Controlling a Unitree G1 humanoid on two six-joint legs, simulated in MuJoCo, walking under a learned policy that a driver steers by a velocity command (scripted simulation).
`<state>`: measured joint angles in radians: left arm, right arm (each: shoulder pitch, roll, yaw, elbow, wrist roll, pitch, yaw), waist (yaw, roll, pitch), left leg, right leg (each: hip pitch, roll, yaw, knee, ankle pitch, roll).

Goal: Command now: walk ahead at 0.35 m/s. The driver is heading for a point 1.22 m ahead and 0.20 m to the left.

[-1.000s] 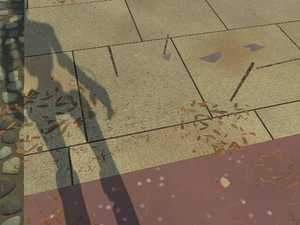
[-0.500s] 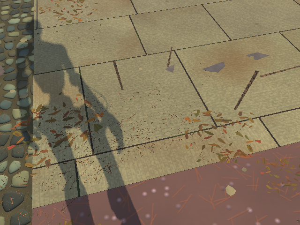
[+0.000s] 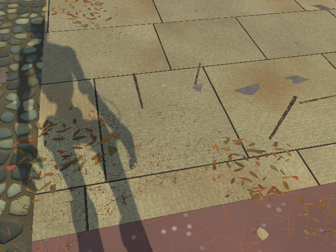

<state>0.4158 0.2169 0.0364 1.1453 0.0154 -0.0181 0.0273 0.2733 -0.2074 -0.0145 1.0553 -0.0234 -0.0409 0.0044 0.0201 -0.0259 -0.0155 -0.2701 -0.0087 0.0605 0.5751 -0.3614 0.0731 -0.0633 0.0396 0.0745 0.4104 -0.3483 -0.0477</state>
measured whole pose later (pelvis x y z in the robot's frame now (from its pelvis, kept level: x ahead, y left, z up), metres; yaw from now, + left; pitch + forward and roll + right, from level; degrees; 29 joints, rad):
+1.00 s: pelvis +0.33 +0.07 +0.00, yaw +1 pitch +0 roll -1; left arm 0.41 0.17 0.02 1.10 0.02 -0.06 0.02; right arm 0.18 -0.15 -0.02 1.01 -0.03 -0.05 -0.03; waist 0.03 -0.02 -0.01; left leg -0.28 0.01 0.07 0.47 -0.16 0.05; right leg -0.16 0.05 -0.07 0.45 -0.29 -0.06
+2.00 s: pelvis +0.54 +0.01 +0.01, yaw +0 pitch +0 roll +0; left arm 0.47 0.13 0.03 1.10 0.02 -0.09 0.01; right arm 0.20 -0.20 -0.06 1.01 -0.03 -0.05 0.03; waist 0.02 0.03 0.02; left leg -0.53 0.06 0.04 1.03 -0.22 0.06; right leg -0.02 0.06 -0.09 0.27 -0.26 -0.08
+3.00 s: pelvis +1.10 +0.03 +0.01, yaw +20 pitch +1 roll +0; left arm 0.20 0.22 0.05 0.84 0.03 -0.10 0.00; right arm 0.27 -0.29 -0.09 0.86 -0.03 -0.03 0.01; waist -0.02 0.05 0.05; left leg -0.48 -0.02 -0.04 1.14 -0.35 0.06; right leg -0.26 0.00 -0.10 0.41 -0.17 -0.04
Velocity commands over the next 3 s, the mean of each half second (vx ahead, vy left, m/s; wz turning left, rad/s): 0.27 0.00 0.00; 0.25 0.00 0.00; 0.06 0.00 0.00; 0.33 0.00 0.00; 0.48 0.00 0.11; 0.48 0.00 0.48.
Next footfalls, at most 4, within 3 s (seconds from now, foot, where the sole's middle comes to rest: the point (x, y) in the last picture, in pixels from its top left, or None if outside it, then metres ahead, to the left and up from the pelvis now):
0.44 right None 0.33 -0.03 -0.77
0.98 left None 0.40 0.16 -0.77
1.26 right None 0.42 -0.05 -0.77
1.78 right None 0.51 -0.05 -0.77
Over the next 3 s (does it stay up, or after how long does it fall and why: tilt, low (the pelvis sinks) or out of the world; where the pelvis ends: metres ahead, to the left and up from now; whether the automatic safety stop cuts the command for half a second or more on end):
stays up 1.10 0.03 0.01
